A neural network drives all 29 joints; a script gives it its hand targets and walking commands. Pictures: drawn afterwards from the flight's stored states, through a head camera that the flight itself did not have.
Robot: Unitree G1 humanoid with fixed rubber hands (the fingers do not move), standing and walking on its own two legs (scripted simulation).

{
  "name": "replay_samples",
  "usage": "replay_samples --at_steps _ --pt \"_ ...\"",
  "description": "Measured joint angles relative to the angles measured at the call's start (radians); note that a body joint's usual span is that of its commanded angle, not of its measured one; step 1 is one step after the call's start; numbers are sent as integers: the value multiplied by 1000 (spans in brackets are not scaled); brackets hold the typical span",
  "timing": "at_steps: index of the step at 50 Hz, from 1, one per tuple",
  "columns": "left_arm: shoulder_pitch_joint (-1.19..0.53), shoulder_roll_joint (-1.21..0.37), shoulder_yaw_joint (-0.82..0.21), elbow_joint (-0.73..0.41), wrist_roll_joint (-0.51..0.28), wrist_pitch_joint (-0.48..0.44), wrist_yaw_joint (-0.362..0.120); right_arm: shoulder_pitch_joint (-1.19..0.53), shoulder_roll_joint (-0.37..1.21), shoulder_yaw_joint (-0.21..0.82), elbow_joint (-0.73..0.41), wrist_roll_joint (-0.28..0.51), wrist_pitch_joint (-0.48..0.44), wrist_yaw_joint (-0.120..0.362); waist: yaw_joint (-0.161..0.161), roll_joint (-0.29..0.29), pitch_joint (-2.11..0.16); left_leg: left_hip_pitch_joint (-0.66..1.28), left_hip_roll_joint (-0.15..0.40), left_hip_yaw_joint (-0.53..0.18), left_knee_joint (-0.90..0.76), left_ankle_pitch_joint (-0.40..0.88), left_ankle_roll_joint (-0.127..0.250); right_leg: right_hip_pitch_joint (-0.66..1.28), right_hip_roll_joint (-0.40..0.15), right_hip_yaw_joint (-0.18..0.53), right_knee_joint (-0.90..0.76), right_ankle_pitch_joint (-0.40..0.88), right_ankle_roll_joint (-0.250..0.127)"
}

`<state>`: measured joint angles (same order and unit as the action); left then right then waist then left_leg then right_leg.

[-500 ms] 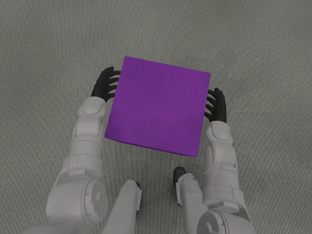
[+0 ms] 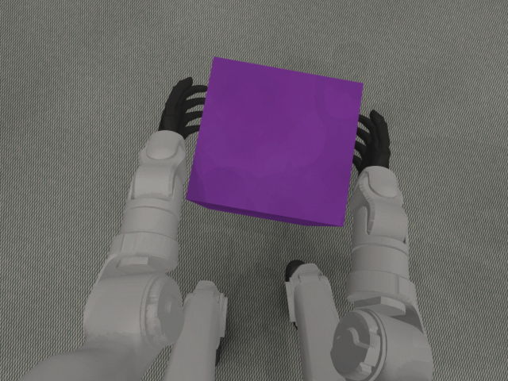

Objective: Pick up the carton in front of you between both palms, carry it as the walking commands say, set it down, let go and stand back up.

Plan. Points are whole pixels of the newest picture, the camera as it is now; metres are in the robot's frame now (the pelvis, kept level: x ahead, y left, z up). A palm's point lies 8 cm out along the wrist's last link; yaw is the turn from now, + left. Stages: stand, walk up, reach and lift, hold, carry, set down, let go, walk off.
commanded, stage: set down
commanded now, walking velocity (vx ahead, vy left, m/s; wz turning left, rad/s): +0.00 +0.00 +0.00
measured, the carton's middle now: (269, 159) +0.46 -0.06 -0.17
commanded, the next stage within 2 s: none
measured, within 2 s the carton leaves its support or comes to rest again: rests again in 1.68 s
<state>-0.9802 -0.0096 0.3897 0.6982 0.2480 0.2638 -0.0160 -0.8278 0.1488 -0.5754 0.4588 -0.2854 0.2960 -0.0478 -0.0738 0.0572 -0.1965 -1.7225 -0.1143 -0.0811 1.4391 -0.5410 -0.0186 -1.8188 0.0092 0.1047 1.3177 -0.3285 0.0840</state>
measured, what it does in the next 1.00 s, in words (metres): lowers itself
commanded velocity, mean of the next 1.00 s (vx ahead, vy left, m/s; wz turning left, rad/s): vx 0.00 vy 0.00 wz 0.00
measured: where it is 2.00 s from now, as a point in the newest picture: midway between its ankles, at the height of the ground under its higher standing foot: (256, 326)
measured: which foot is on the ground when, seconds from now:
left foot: down 0.00-1.00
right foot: down 0.00-1.00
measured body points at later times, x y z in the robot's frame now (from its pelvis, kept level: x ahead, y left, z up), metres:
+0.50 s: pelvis -0.04 -0.01 -0.12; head +0.30 -0.03 +0.17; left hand +0.54 +0.05 -0.24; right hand +0.45 -0.24 -0.26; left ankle +0.03 +0.12 -0.55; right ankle +0.11 -0.16 -0.55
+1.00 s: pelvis -0.04 +0.00 -0.18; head +0.34 -0.01 +0.06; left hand +0.56 +0.03 -0.35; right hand +0.47 -0.26 -0.35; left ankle +0.03 +0.12 -0.55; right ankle +0.11 -0.16 -0.55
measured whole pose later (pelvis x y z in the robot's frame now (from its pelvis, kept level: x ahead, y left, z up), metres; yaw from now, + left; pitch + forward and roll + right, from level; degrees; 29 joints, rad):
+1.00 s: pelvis -0.04 +0.00 -0.18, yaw +1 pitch +44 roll -2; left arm -1.61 0.26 0.08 1.09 0.09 0.25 0.10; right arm -1.34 -0.12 -0.57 0.78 -0.11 0.27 -0.08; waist -0.18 0.02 0.26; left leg -2.20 -0.18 -0.09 2.12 -0.68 -0.06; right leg -2.29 0.03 0.09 1.96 -0.42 0.12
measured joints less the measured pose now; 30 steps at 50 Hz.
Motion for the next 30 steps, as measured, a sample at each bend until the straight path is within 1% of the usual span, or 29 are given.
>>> replay_samples --at_steps 5,7,12,16,19,25,30 --pt "-76 35 -43 27 -33 8 22 -59 -28 -7 8 34 6 -10 -8 -2 5 -117 -7 5 113 -28 -4 -119 5 4 107 -21 8" --pt "-111 51 -54 31 -39 25 28 -90 -34 -14 16 28 10 -10 -16 -7 22 -151 -11 10 155 -39 -6 -156 7 8 152 -29 10" --pt "-199 73 -58 80 -45 36 33 -145 -53 -32 27 33 24 -14 -20 -5 64 -224 -18 9 244 -55 -16 -231 10 7 239 -41 10" --pt "-248 97 -79 102 -59 36 43 -191 -74 -34 43 54 28 -21 -26 -2 106 -271 -21 8 304 -62 -23 -280 15 5 296 -41 10" --pt "-298 114 -82 140 -58 29 46 -227 -92 -32 64 57 25 -27 -28 -3 138 -306 -22 9 349 -67 -29 -318 22 7 339 -41 10" --pt "-421 169 -105 218 -67 25 48 -328 -119 -44 102 64 34 -41 -43 3 236 -364 -31 7 440 -74 -39 -377 27 5 424 -39 13" --pt "-501 205 -133 255 -89 20 54 -392 -154 -21 118 91 41 -57 -41 2 318 -403 -32 11 515 -87 -44 -421 37 9 493 -41 19"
